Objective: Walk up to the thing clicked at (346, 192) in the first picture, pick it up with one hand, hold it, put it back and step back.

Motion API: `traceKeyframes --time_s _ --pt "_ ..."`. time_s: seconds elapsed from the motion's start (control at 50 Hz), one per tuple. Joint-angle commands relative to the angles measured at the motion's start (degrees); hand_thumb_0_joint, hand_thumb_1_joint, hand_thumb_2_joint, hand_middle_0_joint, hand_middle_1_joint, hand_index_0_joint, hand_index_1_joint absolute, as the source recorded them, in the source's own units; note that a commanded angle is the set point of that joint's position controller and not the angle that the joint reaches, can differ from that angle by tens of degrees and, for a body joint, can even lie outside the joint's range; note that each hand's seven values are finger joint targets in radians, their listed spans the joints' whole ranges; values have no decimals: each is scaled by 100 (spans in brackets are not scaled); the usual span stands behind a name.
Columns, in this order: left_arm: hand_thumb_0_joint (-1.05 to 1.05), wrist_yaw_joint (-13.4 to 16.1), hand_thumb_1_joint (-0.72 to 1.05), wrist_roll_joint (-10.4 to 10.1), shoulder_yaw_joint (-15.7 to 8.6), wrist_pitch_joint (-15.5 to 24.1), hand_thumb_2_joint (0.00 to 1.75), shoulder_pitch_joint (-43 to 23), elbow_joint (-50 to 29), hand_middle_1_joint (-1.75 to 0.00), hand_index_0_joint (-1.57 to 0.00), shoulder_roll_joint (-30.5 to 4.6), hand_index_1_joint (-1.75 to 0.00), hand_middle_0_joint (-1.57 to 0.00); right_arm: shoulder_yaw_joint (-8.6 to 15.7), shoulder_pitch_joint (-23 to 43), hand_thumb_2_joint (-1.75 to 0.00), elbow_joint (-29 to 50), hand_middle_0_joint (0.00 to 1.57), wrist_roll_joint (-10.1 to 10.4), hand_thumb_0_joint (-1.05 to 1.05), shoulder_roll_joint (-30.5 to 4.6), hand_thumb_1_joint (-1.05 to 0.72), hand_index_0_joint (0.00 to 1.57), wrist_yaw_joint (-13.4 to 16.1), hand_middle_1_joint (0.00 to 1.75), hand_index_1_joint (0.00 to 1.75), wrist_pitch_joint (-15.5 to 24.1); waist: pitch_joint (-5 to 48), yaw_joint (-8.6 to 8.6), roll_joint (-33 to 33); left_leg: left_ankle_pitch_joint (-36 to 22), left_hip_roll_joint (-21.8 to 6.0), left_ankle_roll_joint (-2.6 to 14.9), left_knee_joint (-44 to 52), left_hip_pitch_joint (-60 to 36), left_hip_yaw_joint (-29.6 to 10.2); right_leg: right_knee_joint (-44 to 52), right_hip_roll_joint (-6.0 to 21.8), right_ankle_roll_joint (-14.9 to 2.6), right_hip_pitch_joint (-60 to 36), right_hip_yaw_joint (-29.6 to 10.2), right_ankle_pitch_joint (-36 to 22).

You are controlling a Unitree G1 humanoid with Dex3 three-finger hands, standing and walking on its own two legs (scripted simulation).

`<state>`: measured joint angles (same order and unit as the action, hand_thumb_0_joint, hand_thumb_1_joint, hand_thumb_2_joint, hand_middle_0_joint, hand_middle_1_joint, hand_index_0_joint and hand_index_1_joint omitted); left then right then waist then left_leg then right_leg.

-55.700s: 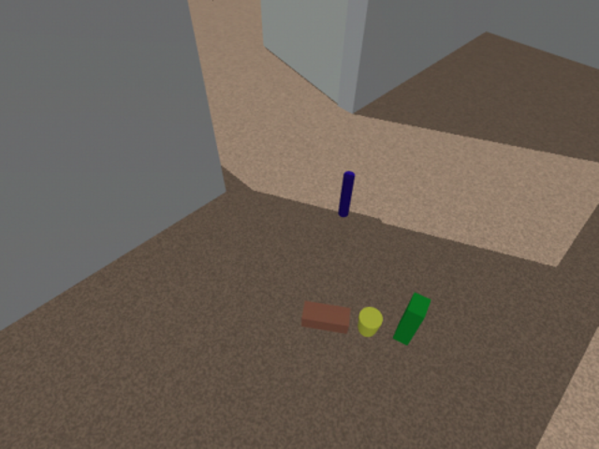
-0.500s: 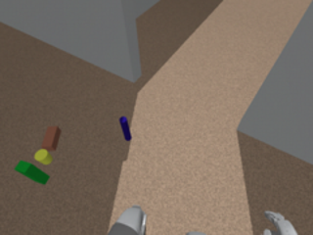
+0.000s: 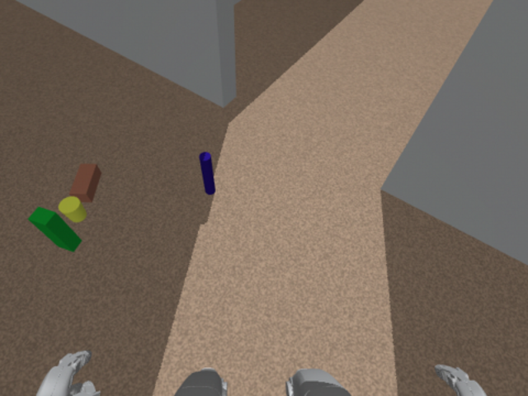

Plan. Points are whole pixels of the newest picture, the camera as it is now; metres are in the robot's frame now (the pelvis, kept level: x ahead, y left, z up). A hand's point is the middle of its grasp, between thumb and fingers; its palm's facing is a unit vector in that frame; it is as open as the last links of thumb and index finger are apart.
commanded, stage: step back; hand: left
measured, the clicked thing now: (207, 174) +0.96 +0.23 -0.64
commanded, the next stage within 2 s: stand in 1.24 s
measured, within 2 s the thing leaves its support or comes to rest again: neither
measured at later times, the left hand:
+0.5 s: hand out of the picture -0.05 +0.27 -0.14, palm faces +0.06 -0.91 -0.40, open 7.4 cm
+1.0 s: hand out of the picture -0.01 +0.27 -0.16, palm faces +0.07 -0.93 -0.36, open 7.4 cm
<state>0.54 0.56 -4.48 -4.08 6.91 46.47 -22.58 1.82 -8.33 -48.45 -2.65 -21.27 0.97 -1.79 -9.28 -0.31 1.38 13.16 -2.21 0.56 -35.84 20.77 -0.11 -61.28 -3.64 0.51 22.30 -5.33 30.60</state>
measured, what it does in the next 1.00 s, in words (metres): steps on the spot: right foot, then left foot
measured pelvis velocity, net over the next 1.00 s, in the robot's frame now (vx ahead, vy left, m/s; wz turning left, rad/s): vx -0.05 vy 0.00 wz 0.05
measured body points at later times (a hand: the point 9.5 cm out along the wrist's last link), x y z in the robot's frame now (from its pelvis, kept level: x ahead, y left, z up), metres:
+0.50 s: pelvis -0.09 -0.02 +0.00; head -0.09 -0.02 +0.45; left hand -0.06 +0.32 -0.11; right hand -0.03 -0.32 -0.12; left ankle -0.08 +0.11 -0.72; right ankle -0.08 -0.14 -0.71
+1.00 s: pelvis -0.05 +0.00 +0.00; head -0.03 +0.01 +0.45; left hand -0.01 +0.32 -0.13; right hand +0.06 -0.30 -0.11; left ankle -0.03 +0.12 -0.72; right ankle -0.07 -0.14 -0.72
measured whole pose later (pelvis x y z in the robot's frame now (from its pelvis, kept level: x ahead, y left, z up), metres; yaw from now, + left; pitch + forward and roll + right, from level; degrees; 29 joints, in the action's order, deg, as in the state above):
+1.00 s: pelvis -0.05 +0.00 +0.00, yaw +3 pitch -2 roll +0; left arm 0.2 -0.1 -2.1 0.1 9.9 58.0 -22.3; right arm 2.3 -7.2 -58.1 -2.1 -20.1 -0.5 0.9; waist -5.5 -1.7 1.8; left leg 15.6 -1.4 0.1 -34.6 16.8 1.7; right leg -37.9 1.7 -1.3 13.4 0.3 25.6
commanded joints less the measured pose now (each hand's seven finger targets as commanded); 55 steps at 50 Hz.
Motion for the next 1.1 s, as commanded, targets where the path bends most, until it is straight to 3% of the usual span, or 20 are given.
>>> traceKeyframes --time_s 0.0,0.04,0.06,0.08,0.1,0.16,0.26,0.32,0.34,0.38,0.4,0.56,0.6,0.62,0.72,0.84,0.9,0.94,1.0,1.08 --pt "0 -2 90 61 -233 307 90 470 -103 -30 -20 -901 -30 -20 506 -8 -90 397 20 19 0 -1620 -90 20 69 30 30 67 1436 46 -1331 -914 -1173 1148 679 -1206 -1230 2582 294 -64 -496 354 -370" --pt "0 12 90 148 -277 409 90 984 279 -30 -20 -919 -30 -20 464 -15 -90 335 20 71 0 -1534 -90 20 26 30 30 -33 1573 -160 -1021 -433 -818 772 21 -485 -764 4040 227 -226 -1598 448 -1254" --pt "0 25 90 242 -416 467 90 898 264 -30 -20 -1371 -30 -20 345 -47 -90 412 20 108 0 -1153 -90 20 2 30 30 -32 1279 -82 57 605 -200 367 -783 906 -476 4102 928 -469 -2015 -1030 -798" --pt "0 23 90 209 -552 445 90 564 56 -30 -20 -1997 -30 -20 315 242 -90 584 20 135 0 -981 -90 20 71 30 30 -4 1043 -269 1132 1970 414 8 -1385 1173 -479 4426 2371 -1273 -749 -2530 -232" --pt "0 31 90 225 -545 459 90 191 -55 -30 -20 -2174 -30 -20 443 422 -90 472 20 127 0 -1307 -90 20 104 30 30 -26 648 -321 1057 2034 335 -109 -2254 650 -1086 4622 2772 -1703 423 -3011 73" --pt "0 88 90 216 -380 540 90 -240 -68 -30 -20 -1475 -30 -20 398 65 -90 151 20 206 0 -1241 -90 20 53 30 30 61 492 40 387 1210 609 -75 -2670 842 -923 3881 1808 -1181 -183 -1204 -1427" --pt "0 23 90 267 -416 586 90 321 121 -30 -20 -1528 -30 -20 385 169 -90 54 20 62 0 -1179 -90 20 -100 30 30 181 529 -346 786 1530 307 -158 -899 598 -396 4022 1714 -1108 -816 -1192 442" --pt "0 -37 90 201 -300 490 90 116 127 -30 -20 -1476 -30 -20 420 -290 -90 -268 20 92 0 -1074 -90 20 -129 30 30 290 605 -36 758 1085 426 -9 971 -984 16 3798 1628 -929 -117 -889 467" --pt "0 -45 90 193 -203 465 90 257 189 -30 -20 -1273 -30 -20 470 -438 -90 -391 20 72 0 -1133 -90 20 -112 30 30 324 688 4 386 902 432 70 1298 -1542 -174 3382 1356 -740 138 -550 360" --pt "0 -57 90 35 -105 474 90 86 242 -30 -20 -914 -30 -20 552 -442 -90 -372 20 20 0 -1773 -90 20 -102 30 30 381 777 165 -1136 3646 -1378 939 2379 -1164 -3242 1793 399 -165 898 557 193" --pt "0 -39 90 89 -244 493 90 -25 299 -30 -20 -1324 -30 -20 594 -246 -90 -268 20 27 0 -1939 -90 20 -126 30 30 396 399 161 -819 3872 -1683 1315 2585 -273 -3486 1099 544 -163 472 266 254" --pt "0 -35 90 140 -266 696 90 825 846 -30 -20 -1078 -30 -20 348 39 -90 -275 20 117 0 -1111 -90 20 -146 30 30 264 769 -276 -600 1575 -364 339 794 547 -943 3771 355 -270 -2118 395 -1090" --pt "0 7 90 198 -426 745 90 951 823 -30 -20 -1838 -30 -20 324 217 -90 -182 20 97 0 -949 -90 20 -82 30 30 242 484 -445 690 1982 464 52 -1301 1519 -540 5034 2390 -1142 -1645 -2570 1412" --pt "0 8 90 185 -451 772 90 569 628 -30 -20 -1853 -30 -20 398 64 -90 -259 20 81 0 -1193 -90 20 -59 30 30 251 161 -316 337 1777 227 2 -1664 1326 -865 5084 2713 -1432 -1086 -2764 1443" --pt "0 3 90 138 -302 852 90 282 587 -30 -20 -1417 -30 -20 371 -329 -90 -515 20 106 0 -1021 -90 20 -152 30 30 342 562 -132 487 1142 70 -80 -971 451 -526 4384 1912 -1051 -1126 -790 -1527" --pt "0 -14 90 32 -43 691 90 143 517 -30 -20 -1142 -30 -20 416 -283 -90 -644 20 54 0 -926 -90 20 -109 30 30 401 992 101 300 -512 137 58 1048 -1435 49 2970 1320 -564 -527 227 -3314" --pt "0 31 90 -97 2 575 90 162 671 -30 -20 -979 -30 -20 487 39 -90 -569 20 123 0 -1622 -90 20 -58 30 30 444 1294 55 -1010 -415 -1629 1164 1604 -988 -2041 1965 477 -165 -622 557 -298" --pt "0 33 90 -57 45 577 90 214 759 -30 -20 -951 -30 -20 392 361 -90 -566 20 84 0 -1440 -90 20 -50 30 30 424 1158 -75 -1002 -706 -1433 1056 1447 -1063 -1584 2171 564 -233 -525 420 -141" --pt "0 65 90 -20 -8 717 90 521 1079 -30 -20 -1064 -30 -20 281 719 -90 -611 20 177 0 -1154 -90 20 -47 30 30 370 1289 -222 -806 -1979 -803 359 631 -717 -611 3554 776 -216 -1588 160 -2585" --pt "0 41 90 -29 1 724 90 -81 986 -30 -20 -1230 -30 -20 281 604 -90 -822 20 170 0 -1062 -90 20 -40 30 30 356 1291 54 -342 -1110 -491 129 864 -1120 -281 3423 1110 -378 -1288 -140 -3121"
